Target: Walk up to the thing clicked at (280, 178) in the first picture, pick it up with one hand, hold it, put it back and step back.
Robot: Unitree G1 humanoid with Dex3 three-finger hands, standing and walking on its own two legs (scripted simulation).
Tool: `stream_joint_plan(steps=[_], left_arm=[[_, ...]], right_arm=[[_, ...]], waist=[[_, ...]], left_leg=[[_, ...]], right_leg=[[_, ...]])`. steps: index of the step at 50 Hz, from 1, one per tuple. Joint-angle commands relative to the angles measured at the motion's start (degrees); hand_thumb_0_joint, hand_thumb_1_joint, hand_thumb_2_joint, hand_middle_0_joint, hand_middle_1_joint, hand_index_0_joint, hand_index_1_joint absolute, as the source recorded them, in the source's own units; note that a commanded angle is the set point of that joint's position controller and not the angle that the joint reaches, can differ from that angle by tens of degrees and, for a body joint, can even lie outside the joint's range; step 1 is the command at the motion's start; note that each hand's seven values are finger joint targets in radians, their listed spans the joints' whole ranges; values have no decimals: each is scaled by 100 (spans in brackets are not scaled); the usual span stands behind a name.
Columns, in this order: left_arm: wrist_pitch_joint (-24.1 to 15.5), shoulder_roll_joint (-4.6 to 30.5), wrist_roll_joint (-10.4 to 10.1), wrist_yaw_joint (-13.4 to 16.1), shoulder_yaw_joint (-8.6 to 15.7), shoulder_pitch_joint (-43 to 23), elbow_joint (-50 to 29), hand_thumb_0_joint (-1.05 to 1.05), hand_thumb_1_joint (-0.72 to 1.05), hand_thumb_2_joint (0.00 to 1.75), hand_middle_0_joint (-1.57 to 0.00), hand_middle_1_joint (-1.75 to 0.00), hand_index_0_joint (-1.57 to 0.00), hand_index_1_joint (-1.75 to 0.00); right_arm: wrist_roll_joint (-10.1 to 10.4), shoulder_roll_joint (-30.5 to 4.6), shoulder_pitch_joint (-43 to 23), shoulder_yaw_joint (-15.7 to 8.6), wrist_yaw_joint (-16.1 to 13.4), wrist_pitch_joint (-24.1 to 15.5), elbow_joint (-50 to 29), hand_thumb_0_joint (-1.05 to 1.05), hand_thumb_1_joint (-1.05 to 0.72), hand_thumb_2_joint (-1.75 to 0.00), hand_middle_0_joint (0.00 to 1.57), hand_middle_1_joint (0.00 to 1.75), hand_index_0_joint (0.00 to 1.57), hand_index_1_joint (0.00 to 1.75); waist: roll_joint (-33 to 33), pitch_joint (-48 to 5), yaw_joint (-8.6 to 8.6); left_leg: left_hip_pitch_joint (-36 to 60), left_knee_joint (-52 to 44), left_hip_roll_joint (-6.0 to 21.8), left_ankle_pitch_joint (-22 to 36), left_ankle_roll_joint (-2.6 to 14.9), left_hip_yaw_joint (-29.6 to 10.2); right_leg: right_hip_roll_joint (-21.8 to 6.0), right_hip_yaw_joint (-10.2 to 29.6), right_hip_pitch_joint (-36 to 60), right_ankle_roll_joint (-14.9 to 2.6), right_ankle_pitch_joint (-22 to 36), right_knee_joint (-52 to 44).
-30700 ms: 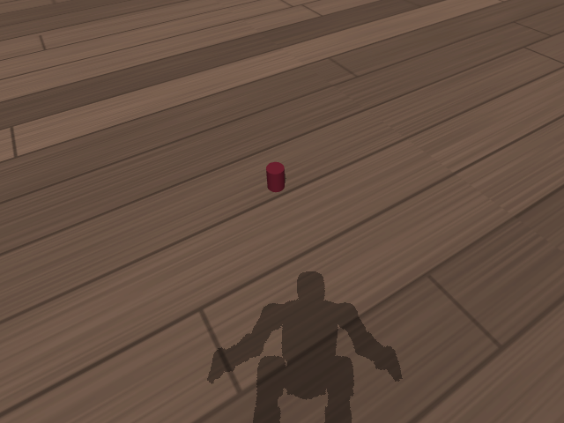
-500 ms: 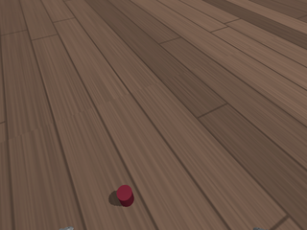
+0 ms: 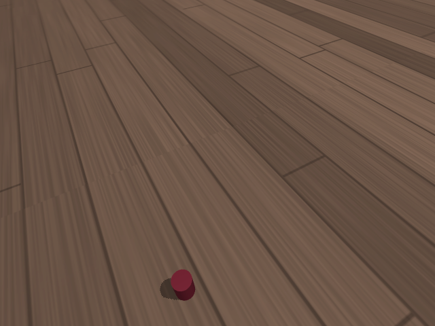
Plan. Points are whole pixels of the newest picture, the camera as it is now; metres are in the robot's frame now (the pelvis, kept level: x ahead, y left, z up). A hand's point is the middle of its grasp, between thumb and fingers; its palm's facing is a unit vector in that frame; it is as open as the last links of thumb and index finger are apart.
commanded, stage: stand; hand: left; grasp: from above
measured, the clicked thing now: (183, 285) +0.43 +0.21 -0.72
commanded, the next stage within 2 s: step back in 1.66 s
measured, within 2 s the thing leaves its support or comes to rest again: neither
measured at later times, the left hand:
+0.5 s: hand out of the picture +0.06 +0.23 -0.16, palm faces +0.00 -0.94 -0.33, open 7.4 cm
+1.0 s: hand out of the picture +0.10 +0.24 -0.15, palm faces +0.01 -0.94 -0.34, open 7.4 cm
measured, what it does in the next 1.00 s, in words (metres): stands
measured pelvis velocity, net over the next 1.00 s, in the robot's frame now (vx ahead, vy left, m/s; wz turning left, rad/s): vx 0.02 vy -0.01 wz -0.01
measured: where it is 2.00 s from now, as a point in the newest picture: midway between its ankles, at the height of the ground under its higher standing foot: outside the picture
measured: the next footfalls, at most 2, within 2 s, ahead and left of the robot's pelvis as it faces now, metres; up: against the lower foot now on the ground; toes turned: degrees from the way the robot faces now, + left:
none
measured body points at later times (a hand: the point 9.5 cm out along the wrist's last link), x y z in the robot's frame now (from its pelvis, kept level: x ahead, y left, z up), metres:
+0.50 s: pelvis +0.01 -0.01 +0.00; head +0.01 -0.01 +0.45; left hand +0.06 +0.28 -0.14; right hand +0.06 -0.30 -0.14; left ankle +0.03 +0.12 -0.74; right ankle +0.01 -0.14 -0.74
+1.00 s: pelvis +0.02 -0.01 +0.00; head +0.02 -0.01 +0.45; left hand +0.10 +0.29 -0.13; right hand +0.10 -0.30 -0.13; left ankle +0.03 +0.12 -0.74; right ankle +0.01 -0.14 -0.74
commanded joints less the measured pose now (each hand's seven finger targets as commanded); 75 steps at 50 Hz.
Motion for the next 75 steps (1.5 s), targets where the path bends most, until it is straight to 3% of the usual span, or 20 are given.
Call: stream_joint_plan(steps=[1,5,9,11,16,19,22,25,28,32,34,39,49,52,53,58,63,75], left_arm=[[-151,1129,-18,55,214,-298,-288,0,90,90,-20,-30,-20,-30],[-142,1174,-34,36,212,-279,-212,0,90,90,-20,-30,-20,-30],[-136,1281,-33,18,221,-358,-174,0,90,90,-20,-30,-20,-30],[-138,1254,-29,8,201,-373,-185,0,90,90,-20,-30,-20,-30],[-167,1280,-55,-1,206,-436,-162,0,90,90,-20,-30,-20,-30],[-142,1266,-79,-19,206,-459,-134,0,90,90,-20,-30,-20,-30],[-154,1270,-81,-32,197,-453,-120,0,90,90,-20,-30,-20,-30],[-182,1239,-84,-23,189,-502,-111,0,90,90,-20,-30,-20,-30],[-166,1235,-102,-26,182,-531,-95,0,90,90,-20,-30,-20,-30],[-167,1253,-115,-33,189,-551,-91,0,90,90,-20,-30,-20,-30],[-175,1248,-120,-30,195,-590,-113,0,90,90,-20,-30,-20,-30],[-166,1289,-125,-27,207,-625,-129,0,90,90,-20,-30,-20,-30],[-147,1302,-106,-59,193,-668,-100,0,90,90,-20,-30,-20,-30],[-170,1339,-98,-60,194,-712,-141,0,90,90,-20,-30,-20,-30],[-168,1361,-111,-61,208,-754,-131,0,90,90,-20,-30,-20,-30],[-172,1359,-105,-80,189,-696,-135,0,90,90,-20,-30,-20,-30],[-196,1399,-119,-76,182,-660,-163,0,90,90,-20,-30,-20,-30],[-200,1398,-124,-81,151,-642,-164,0,90,90,-20,-30,-20,-30]], right_arm=[[19,-1056,-283,-194,-93,-127,-316,0,-90,-90,20,30,20,30],[21,-1114,-270,-175,-80,-117,-245,0,-90,-90,20,30,20,30],[27,-1117,-201,-157,-64,-87,-177,0,-90,-90,20,30,20,30],[40,-1169,-233,-164,-52,-90,-174,0,-90,-90,20,30,20,30],[40,-1153,-255,-137,-52,-114,-151,0,-90,-90,20,30,20,30],[35,-1179,-247,-109,-60,-118,-106,0,-90,-90,20,30,20,30],[49,-1218,-281,-99,-59,-134,-121,0,-90,-90,20,30,20,30],[59,-1222,-302,-89,-64,-156,-116,0,-90,-90,20,30,20,30],[55,-1232,-278,-72,-74,-154,-60,0,-90,-90,20,30,20,30],[60,-1265,-265,-61,-81,-166,-53,0,-90,-90,20,30,20,30],[58,-1289,-307,-65,-89,-183,-73,0,-90,-90,20,30,20,30],[70,-1300,-365,-64,-100,-192,-64,0,-90,-90,20,30,20,30],[67,-1330,-526,-68,-69,-169,-69,0,-90,-90,20,30,20,30],[66,-1330,-563,-75,-52,-186,-98,0,-90,-90,20,30,20,30],[68,-1316,-519,-67,-52,-180,-75,0,-90,-90,20,30,20,30],[71,-1328,-530,-65,-40,-184,-69,0,-90,-90,20,30,20,30],[70,-1357,-536,-65,-35,-189,-75,0,-90,-90,20,30,20,30],[82,-1400,-469,-47,-21,-169,-56,0,-90,-90,20,30,20,30]], waist=[[-204,-123,-39],[-55,-58,-42],[-201,108,-80],[-141,76,-80],[-147,-134,-72],[21,-31,-60],[-29,-137,-46],[-122,-409,-64],[-98,-344,-63],[-117,-385,-72],[-109,-544,-76],[-137,-586,-72],[-89,-223,-64],[-102,-363,-74],[-126,-286,-115],[-112,-372,-105],[-126,-543,-86],[-125,-394,-114]], left_leg=[[-33,-570,568,27,117,-538],[-186,-669,591,-176,111,-556],[-246,-652,549,-525,102,-530],[-194,-620,547,-420,106,-514],[-117,-606,613,-45,115,-501],[-337,-727,629,-287,104,-528],[-255,-713,637,-120,113,-521],[59,-585,693,595,140,-490],[13,-643,686,578,123,-482],[91,-634,713,884,118,-442],[200,-547,744,1285,134,-413],[338,-581,758,1546,106,-402],[13,-811,724,508,94,-460],[129,-761,740,758,99,-447],[39,-792,721,533,84,-441],[104,-771,732,517,85,-441],[222,-688,762,914,109,-419],[143,-693,751,743,93,-424]], right_leg=[[-401,499,-206,-215,-50,-637],[-386,481,-103,-204,-60,-647],[-372,558,-344,-199,-655,-814],[-398,583,-359,-219,-697,-847],[-430,598,-145,-238,-233,-787],[-385,547,-54,-245,-163,-712],[-397,544,-3,-243,-64,-703],[-460,543,114,-252,470,-674],[-433,508,123,-239,497,-680],[-452,505,179,-235,742,-659],[-478,487,283,-233,1139,-595],[-467,441,272,-216,1310,-551],[-429,451,73,-209,412,-745],[-454,463,101,-234,555,-725],[-454,492,93,-230,407,-749],[-466,493,91,-257,432,-729],[-503,511,184,-263,765,-685],[-484,521,95,-263,669,-751]])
